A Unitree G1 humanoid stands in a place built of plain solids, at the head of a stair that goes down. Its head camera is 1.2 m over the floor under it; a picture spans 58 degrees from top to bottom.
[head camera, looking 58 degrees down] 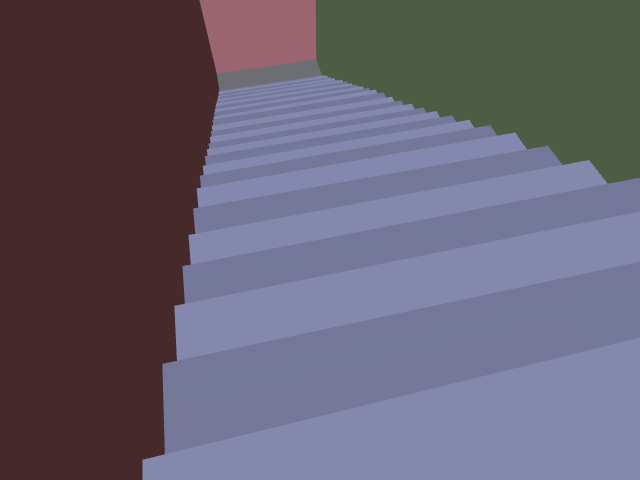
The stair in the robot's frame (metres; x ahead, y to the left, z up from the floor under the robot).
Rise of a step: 0.19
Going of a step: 0.30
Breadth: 2.60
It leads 13 degrees to the left of straight ahead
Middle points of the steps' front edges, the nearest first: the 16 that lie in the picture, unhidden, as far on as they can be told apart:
0.38 -0.73 -0.01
0.67 -0.66 -0.21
0.95 -0.59 -0.39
1.24 -0.53 -0.58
1.53 -0.46 -0.77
1.85 -0.39 -0.97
2.17 -0.31 -1.16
2.45 -0.25 -1.35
2.73 -0.18 -1.55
3.01 -0.12 -1.74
3.29 -0.06 -1.94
3.56 0.01 -2.13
3.85 0.07 -2.32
4.13 0.14 -2.51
4.42 0.21 -2.69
4.72 0.28 -2.87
